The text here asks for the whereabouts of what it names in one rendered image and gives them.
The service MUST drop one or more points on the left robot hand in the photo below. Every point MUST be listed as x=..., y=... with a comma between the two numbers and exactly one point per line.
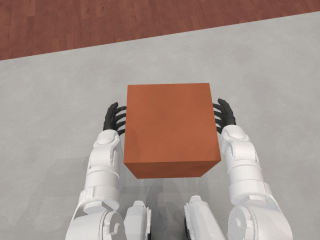
x=111, y=119

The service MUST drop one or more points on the right robot hand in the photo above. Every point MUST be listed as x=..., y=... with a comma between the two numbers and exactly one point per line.
x=226, y=115

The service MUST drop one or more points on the left robot upper arm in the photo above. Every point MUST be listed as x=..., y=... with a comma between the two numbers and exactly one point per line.
x=103, y=225

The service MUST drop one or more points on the left robot forearm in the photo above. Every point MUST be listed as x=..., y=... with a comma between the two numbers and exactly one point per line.
x=101, y=190

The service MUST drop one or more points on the right robot upper arm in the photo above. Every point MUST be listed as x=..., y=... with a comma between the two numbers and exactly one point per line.
x=249, y=222

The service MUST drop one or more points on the carton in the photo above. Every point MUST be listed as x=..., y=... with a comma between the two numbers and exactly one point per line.
x=170, y=131

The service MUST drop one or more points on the robot right thigh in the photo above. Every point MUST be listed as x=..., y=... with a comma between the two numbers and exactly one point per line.
x=201, y=221

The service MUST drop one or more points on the robot right shin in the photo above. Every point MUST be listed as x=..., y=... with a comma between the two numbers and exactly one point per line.
x=194, y=198

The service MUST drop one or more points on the right robot forearm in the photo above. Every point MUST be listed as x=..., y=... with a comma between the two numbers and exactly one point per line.
x=247, y=184

